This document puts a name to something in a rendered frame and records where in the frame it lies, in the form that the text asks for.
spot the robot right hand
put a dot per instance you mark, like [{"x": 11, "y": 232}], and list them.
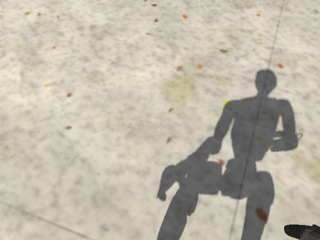
[{"x": 303, "y": 232}]

